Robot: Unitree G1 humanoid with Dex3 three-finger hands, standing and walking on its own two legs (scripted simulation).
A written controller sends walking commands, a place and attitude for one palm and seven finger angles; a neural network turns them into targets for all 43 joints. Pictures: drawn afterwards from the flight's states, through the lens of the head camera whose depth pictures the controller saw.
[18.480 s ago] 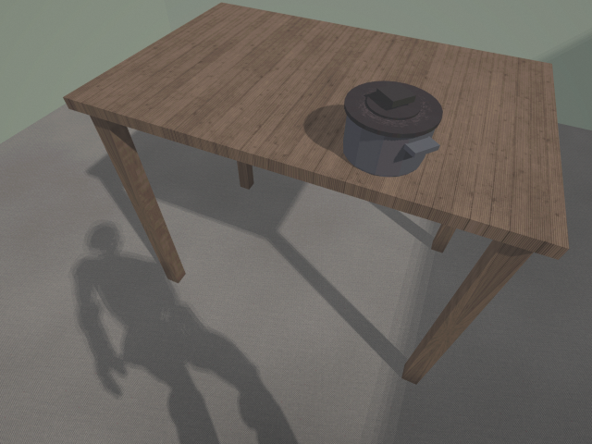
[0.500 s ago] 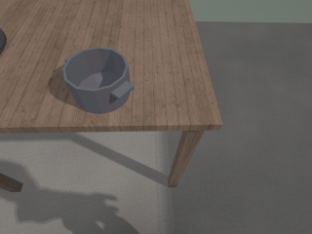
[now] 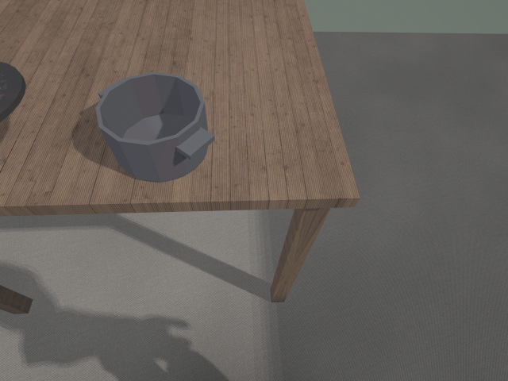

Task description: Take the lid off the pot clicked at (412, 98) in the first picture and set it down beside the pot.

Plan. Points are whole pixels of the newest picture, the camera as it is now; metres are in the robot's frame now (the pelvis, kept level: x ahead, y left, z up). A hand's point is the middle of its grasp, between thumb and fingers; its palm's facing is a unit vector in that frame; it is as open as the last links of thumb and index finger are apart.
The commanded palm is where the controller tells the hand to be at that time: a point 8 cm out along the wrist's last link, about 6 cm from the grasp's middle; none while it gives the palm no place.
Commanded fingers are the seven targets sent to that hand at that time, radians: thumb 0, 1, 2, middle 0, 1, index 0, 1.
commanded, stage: lower the lid onto the table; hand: left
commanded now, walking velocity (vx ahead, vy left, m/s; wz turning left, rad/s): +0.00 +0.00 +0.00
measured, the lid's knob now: out of the picture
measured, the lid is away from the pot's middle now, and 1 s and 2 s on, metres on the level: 0.24 0.25 0.24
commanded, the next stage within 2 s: open the fingers wide in 1.66 s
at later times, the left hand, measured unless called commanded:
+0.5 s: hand out of the picture +0.48 +0.35 +0.19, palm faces -0.38 -0.25 -0.89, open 6.4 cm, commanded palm +0.51 +0.36 +0.27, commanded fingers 0.00 0.55 1.07 -0.71 -1.08 -0.87 -1.12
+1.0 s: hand out of the picture +0.47 +0.35 +0.16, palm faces -0.41 -0.25 -0.87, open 6.4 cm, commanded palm +0.51 +0.36 +0.23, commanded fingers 0.00 0.55 1.07 -0.71 -1.08 -0.87 -1.12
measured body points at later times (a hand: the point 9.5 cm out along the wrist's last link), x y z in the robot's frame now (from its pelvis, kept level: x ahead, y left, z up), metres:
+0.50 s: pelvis +0.00 +0.01 -0.01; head +0.09 +0.02 +0.44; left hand +0.49 +0.36 +0.24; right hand +0.00 -0.28 -0.12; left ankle +0.02 +0.10 -0.73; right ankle -0.07 -0.14 -0.73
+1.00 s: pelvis -0.01 +0.01 -0.01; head +0.08 +0.02 +0.43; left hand +0.49 +0.36 +0.21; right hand -0.02 -0.28 -0.12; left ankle +0.02 +0.10 -0.73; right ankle -0.07 -0.14 -0.73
